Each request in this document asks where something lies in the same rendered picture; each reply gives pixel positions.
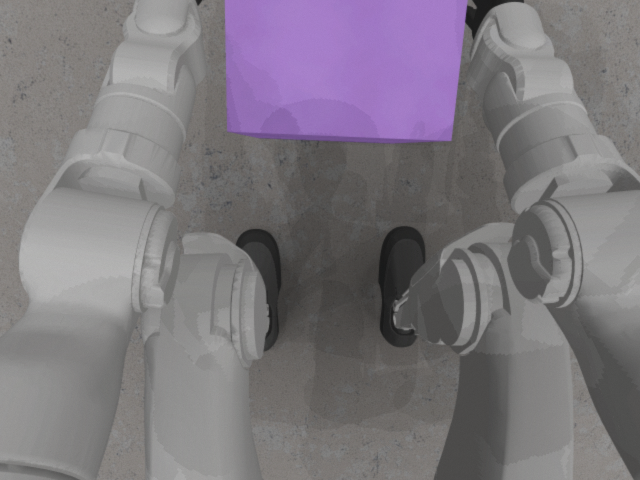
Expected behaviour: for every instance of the robot right foot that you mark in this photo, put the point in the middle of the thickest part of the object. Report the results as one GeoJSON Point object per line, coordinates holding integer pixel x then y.
{"type": "Point", "coordinates": [402, 254]}

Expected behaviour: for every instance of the right robot forearm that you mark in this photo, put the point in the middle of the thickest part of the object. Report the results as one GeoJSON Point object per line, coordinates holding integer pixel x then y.
{"type": "Point", "coordinates": [540, 127]}

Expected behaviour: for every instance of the robot foot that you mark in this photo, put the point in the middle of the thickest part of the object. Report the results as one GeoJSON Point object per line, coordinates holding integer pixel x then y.
{"type": "Point", "coordinates": [263, 250]}
{"type": "Point", "coordinates": [402, 254]}

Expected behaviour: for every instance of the robot left foot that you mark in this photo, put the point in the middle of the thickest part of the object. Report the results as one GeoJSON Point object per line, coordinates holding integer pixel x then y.
{"type": "Point", "coordinates": [263, 250]}

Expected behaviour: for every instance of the carton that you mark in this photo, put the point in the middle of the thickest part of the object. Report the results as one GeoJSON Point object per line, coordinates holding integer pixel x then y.
{"type": "Point", "coordinates": [371, 71]}

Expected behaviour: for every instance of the robot left upper arm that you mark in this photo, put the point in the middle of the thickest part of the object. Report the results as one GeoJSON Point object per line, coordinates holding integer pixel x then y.
{"type": "Point", "coordinates": [93, 263]}

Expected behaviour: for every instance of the left robot forearm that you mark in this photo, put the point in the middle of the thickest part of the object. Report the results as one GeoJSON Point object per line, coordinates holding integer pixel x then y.
{"type": "Point", "coordinates": [142, 113]}

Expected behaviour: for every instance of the robot right upper arm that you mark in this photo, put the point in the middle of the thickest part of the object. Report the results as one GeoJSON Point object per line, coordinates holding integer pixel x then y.
{"type": "Point", "coordinates": [580, 257]}

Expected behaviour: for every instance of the right robot hand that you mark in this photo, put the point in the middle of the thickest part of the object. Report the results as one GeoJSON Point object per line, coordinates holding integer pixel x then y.
{"type": "Point", "coordinates": [474, 17]}

